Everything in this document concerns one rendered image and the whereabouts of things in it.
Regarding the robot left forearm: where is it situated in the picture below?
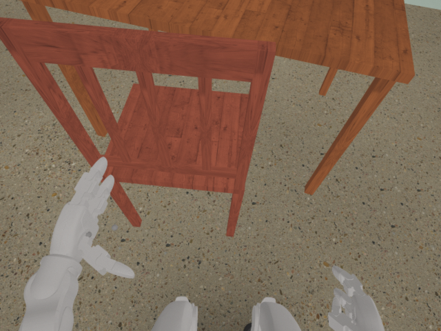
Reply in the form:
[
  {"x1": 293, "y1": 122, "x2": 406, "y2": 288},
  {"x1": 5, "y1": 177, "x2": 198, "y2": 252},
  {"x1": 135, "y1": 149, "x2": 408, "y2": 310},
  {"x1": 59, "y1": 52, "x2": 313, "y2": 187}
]
[{"x1": 19, "y1": 254, "x2": 83, "y2": 331}]

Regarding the robot thigh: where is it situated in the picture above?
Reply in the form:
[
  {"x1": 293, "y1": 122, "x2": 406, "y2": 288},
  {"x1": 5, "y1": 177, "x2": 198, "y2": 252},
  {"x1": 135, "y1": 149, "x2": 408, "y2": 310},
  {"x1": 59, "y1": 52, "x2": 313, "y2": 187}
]
[
  {"x1": 252, "y1": 302, "x2": 301, "y2": 331},
  {"x1": 151, "y1": 301, "x2": 198, "y2": 331}
]

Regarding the robot left hand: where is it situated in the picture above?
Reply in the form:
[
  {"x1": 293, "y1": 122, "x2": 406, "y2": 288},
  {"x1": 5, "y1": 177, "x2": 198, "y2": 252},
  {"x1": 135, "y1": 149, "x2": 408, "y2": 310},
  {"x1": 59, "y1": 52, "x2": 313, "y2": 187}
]
[{"x1": 50, "y1": 157, "x2": 134, "y2": 279}]

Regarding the left robot thigh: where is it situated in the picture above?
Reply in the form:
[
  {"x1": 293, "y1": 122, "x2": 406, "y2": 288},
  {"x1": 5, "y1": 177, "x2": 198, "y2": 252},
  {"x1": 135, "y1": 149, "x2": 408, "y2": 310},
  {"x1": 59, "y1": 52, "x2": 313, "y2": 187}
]
[{"x1": 151, "y1": 301, "x2": 198, "y2": 331}]

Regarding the chair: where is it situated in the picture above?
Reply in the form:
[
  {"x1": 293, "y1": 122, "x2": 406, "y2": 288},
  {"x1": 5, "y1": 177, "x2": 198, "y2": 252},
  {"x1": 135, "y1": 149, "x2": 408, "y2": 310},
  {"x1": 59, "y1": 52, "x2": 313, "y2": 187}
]
[{"x1": 0, "y1": 17, "x2": 276, "y2": 237}]

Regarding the robot right hand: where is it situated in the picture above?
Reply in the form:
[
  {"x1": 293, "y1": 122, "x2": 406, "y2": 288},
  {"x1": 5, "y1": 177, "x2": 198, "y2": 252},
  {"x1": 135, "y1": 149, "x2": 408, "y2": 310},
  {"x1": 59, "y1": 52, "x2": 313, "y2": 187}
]
[{"x1": 328, "y1": 265, "x2": 384, "y2": 331}]

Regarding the right robot thigh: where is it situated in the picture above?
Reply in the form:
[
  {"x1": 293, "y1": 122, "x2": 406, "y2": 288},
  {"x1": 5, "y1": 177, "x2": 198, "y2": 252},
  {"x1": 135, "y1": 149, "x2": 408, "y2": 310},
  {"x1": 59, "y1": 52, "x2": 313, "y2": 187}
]
[{"x1": 252, "y1": 302, "x2": 301, "y2": 331}]

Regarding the table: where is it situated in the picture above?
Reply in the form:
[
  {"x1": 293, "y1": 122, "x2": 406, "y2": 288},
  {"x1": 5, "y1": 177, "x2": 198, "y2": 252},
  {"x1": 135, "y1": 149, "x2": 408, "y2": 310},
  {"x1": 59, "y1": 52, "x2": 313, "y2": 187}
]
[{"x1": 20, "y1": 0, "x2": 415, "y2": 195}]

